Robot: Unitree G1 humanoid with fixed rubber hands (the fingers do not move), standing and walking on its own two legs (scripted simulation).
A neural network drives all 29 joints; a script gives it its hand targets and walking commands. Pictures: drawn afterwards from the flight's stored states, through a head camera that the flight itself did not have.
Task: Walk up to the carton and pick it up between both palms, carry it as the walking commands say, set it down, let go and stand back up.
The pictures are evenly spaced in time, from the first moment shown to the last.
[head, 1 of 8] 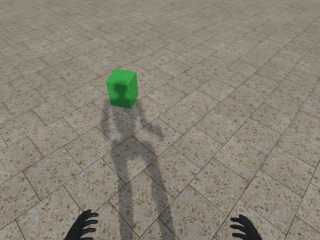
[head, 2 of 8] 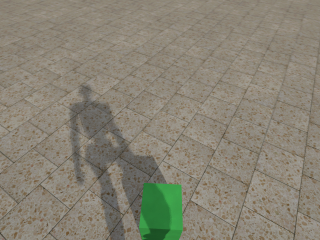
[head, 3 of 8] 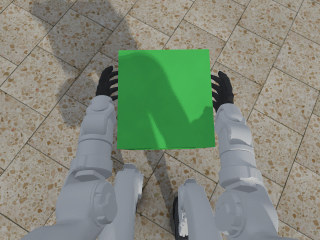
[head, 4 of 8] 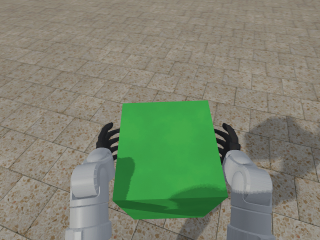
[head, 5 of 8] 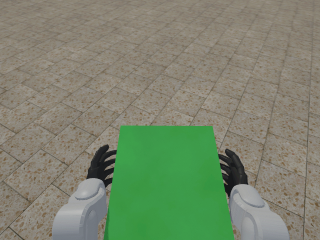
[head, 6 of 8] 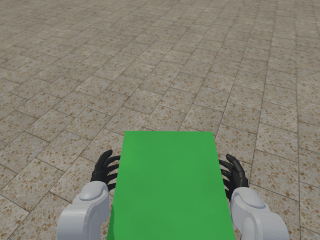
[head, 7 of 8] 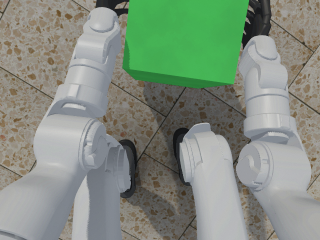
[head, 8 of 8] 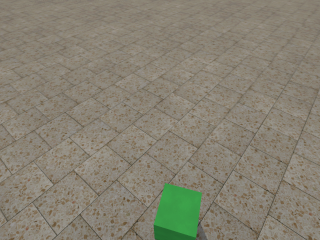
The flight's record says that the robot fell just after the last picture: no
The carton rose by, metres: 0.67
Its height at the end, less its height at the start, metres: +0.00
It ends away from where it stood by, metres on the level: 3.89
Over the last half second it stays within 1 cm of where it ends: yes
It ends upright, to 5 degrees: yes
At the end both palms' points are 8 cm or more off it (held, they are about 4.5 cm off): yes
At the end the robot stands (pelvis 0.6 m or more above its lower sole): yes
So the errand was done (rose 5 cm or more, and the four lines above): yes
